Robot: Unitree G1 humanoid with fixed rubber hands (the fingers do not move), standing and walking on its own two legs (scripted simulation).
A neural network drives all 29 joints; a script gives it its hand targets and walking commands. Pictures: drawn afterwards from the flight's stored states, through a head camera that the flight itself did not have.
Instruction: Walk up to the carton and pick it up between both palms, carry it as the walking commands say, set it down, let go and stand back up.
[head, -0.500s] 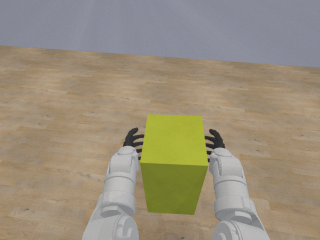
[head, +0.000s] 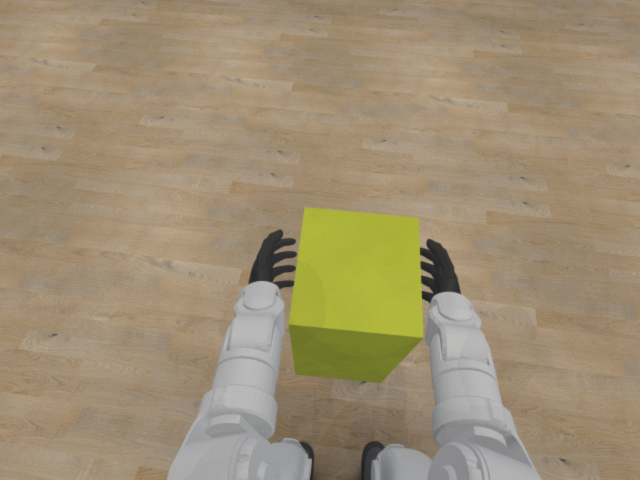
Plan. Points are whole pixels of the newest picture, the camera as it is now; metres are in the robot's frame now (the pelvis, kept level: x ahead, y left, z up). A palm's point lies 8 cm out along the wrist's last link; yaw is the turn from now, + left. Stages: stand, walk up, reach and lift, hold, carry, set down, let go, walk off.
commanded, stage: set down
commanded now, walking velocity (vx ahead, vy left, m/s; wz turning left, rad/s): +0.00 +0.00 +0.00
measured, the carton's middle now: (348, 307) +0.35 -0.02 -0.11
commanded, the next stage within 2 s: none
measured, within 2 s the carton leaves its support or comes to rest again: neither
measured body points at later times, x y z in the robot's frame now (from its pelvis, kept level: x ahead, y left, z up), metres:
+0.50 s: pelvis -0.03 -0.01 -0.05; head +0.16 -0.01 +0.36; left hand +0.34 +0.08 -0.14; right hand +0.32 -0.17 -0.15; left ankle +0.04 +0.10 -0.73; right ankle +0.04 -0.12 -0.73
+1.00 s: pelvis -0.04 -0.01 -0.10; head +0.23 -0.01 +0.26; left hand +0.37 +0.08 -0.24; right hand +0.36 -0.16 -0.24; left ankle +0.04 +0.10 -0.73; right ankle +0.04 -0.12 -0.73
